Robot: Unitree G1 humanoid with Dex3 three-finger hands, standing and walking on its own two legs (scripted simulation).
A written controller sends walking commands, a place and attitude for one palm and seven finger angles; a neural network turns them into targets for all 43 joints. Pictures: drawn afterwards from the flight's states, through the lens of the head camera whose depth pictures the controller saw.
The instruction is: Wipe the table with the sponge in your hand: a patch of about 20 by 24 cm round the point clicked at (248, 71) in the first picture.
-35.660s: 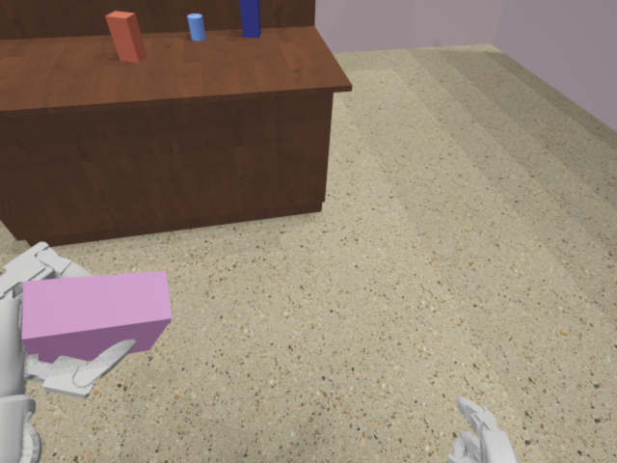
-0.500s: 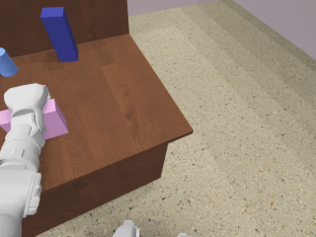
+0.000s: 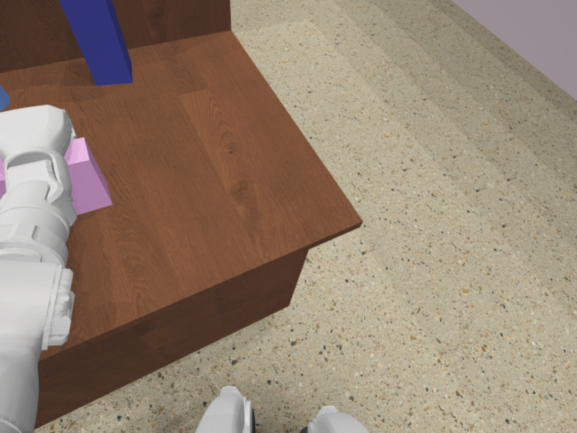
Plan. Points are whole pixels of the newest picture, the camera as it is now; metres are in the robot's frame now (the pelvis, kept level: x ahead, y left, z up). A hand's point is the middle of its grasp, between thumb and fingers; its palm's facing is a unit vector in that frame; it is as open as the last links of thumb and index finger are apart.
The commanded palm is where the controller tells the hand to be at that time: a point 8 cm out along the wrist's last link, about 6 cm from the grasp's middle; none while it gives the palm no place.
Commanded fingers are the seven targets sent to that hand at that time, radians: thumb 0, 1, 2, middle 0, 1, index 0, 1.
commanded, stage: slide across to the middle lane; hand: left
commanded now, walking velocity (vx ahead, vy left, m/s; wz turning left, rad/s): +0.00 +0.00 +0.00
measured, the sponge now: (57, 192) +0.46 +0.34 -0.01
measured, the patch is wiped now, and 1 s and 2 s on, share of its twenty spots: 0.65 0.75 0.75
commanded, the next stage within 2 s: wipe back along the middle lane in 0.64 s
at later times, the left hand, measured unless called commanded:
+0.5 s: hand (89, 146) +0.51 +0.28 +0.04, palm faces -0.12 +0.01 -0.99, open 9.1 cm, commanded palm +0.50 +0.24 +0.09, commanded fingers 0.00 0.10 1.30 -1.20 -1.60 -1.20 -1.60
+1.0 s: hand (117, 146) +0.51 +0.25 +0.04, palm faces -0.12 +0.00 -0.99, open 9.2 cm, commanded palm +0.48 +0.22 +0.07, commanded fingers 0.00 0.10 1.30 -1.20 -1.60 -1.20 -1.60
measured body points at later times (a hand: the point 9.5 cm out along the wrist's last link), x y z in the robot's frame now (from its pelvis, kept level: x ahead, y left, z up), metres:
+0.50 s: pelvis +0.02 -0.01 +0.01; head +0.12 +0.03 +0.45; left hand +0.51 +0.28 +0.10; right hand +0.03 -0.28 -0.11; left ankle +0.07 +0.06 -0.68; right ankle +0.00 -0.13 -0.68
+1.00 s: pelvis +0.05 -0.03 +0.02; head +0.14 -0.01 +0.46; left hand +0.51 +0.24 +0.10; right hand +0.08 -0.29 -0.11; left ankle +0.07 +0.06 -0.68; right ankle +0.00 -0.13 -0.68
